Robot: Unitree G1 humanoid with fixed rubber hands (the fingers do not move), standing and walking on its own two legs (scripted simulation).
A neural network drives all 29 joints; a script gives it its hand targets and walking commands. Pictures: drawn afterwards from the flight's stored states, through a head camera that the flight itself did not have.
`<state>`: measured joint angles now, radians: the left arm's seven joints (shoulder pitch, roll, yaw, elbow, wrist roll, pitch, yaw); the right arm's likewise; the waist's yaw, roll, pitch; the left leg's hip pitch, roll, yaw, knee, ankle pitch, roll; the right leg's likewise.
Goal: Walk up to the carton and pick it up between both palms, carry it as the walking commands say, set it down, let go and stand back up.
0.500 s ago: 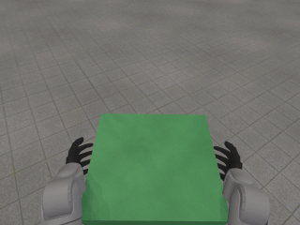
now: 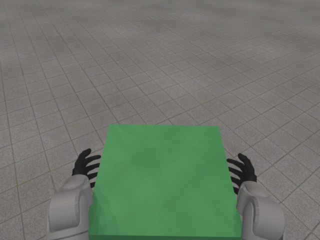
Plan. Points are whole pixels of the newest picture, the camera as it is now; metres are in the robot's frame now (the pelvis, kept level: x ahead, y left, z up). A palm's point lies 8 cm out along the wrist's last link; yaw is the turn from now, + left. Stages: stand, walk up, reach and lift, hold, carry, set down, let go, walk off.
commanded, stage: carry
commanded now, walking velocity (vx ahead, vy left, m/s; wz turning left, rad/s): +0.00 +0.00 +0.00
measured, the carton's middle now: (163, 184) +0.27 +0.00 -0.01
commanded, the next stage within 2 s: hold in 0.56 s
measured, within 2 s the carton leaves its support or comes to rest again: neither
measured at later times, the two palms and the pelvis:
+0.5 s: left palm (83, 184) +0.24 +0.19 +0.04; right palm (241, 187) +0.24 -0.18 +0.05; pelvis -0.01 +0.00 +0.00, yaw +0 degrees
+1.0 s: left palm (58, 185) +0.23 +0.25 +0.04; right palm (216, 178) +0.26 -0.13 +0.05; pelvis -0.03 +0.02 +0.01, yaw -1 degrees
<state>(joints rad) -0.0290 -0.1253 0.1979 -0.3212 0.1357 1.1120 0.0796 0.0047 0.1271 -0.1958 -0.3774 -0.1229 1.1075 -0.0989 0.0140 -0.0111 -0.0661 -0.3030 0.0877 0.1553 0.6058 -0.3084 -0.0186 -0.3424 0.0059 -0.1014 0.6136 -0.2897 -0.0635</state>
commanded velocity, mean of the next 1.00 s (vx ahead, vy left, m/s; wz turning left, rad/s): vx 0.00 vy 0.00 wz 0.00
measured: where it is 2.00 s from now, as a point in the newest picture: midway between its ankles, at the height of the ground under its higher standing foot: outside the picture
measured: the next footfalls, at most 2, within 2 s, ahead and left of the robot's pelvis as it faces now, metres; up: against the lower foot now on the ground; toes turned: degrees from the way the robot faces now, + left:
none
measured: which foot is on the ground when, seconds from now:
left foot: down 0.00-1.00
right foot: down 0.00-1.00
